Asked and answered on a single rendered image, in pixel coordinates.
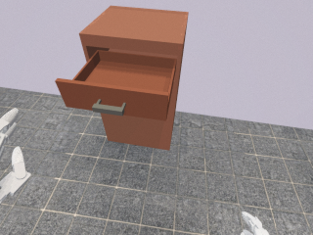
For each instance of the drawer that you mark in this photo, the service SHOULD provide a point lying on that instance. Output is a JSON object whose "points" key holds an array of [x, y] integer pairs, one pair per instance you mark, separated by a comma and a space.
{"points": [[143, 82]]}

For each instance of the left robot hand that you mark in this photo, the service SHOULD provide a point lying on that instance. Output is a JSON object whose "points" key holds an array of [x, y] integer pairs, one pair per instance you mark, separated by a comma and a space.
{"points": [[18, 177]]}

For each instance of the right robot hand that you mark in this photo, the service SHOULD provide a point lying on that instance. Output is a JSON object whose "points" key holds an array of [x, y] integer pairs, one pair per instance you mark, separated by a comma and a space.
{"points": [[254, 224]]}

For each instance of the cabinet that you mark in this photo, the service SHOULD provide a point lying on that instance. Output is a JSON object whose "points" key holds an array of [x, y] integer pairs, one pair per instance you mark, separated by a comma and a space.
{"points": [[140, 31]]}

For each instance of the handle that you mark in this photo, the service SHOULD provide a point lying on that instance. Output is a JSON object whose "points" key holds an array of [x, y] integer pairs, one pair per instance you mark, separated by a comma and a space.
{"points": [[107, 109]]}

